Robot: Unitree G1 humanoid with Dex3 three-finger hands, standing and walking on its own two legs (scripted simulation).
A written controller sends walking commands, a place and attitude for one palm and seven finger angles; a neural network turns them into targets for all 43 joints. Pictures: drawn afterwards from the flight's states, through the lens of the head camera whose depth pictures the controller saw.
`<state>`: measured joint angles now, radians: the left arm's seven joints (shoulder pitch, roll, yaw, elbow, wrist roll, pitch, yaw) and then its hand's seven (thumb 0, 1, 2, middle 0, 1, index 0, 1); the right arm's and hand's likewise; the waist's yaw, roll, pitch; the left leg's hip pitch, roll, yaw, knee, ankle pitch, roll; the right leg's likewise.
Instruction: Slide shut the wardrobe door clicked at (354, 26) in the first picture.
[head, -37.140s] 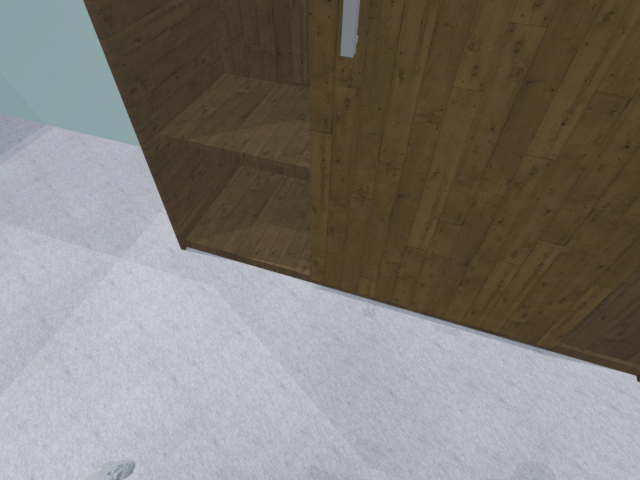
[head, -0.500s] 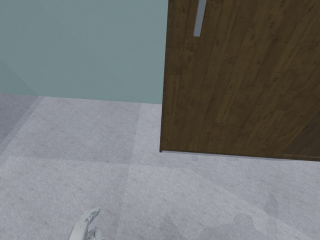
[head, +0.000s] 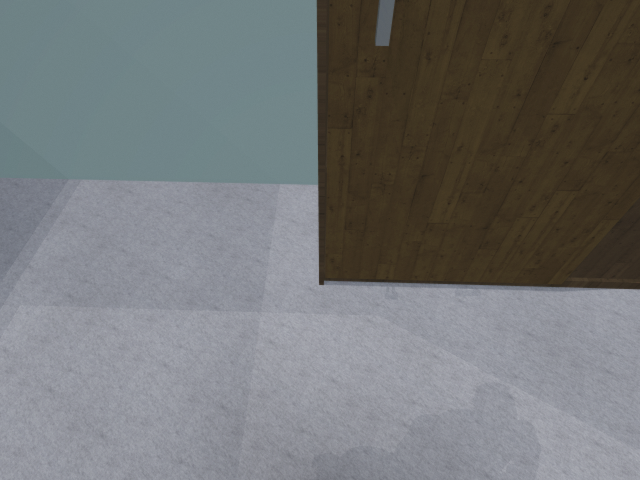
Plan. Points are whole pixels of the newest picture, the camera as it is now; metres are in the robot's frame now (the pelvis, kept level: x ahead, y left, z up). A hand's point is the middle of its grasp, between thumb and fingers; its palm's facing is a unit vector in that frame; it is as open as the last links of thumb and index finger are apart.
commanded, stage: let the arm hang, fingers relaxed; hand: right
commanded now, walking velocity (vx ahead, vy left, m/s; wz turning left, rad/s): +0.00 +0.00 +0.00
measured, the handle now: out of the picture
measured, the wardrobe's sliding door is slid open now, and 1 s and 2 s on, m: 0.00 0.00 0.00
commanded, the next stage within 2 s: look to check the result in 0.72 s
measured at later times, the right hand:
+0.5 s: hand out of the picture +0.07 -0.21 -0.17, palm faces -0.03 +0.98 -0.21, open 7.3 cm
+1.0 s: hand out of the picture +0.04 -0.23 -0.17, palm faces -0.04 +0.98 -0.22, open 7.4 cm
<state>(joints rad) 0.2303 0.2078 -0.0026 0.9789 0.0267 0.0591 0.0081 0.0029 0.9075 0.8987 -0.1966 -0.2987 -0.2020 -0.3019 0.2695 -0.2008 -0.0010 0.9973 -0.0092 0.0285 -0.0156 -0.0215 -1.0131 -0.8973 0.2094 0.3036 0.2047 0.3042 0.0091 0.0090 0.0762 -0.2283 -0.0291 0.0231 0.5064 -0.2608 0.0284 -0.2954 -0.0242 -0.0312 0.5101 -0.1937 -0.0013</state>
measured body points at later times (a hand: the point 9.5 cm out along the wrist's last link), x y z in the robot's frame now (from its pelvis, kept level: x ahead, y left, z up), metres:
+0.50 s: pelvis +0.02 -0.03 +0.01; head +0.04 -0.03 +0.46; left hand +0.04 +0.20 -0.15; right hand +0.07 -0.26 -0.15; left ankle +0.01 +0.10 -0.74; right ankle +0.05 -0.12 -0.74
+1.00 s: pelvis +0.04 -0.04 +0.01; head +0.06 -0.04 +0.46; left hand +0.05 +0.19 -0.15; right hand +0.05 -0.28 -0.15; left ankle +0.01 +0.10 -0.74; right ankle +0.05 -0.12 -0.74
